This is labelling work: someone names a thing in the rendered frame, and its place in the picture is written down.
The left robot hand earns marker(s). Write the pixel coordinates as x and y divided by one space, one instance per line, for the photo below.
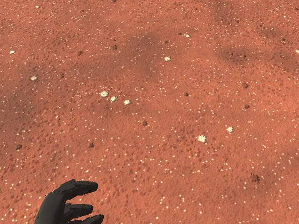
55 210

